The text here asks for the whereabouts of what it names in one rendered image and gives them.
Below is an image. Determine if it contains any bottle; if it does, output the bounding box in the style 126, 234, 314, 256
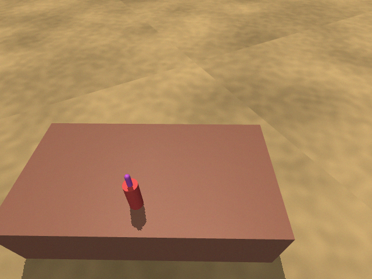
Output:
122, 174, 144, 210

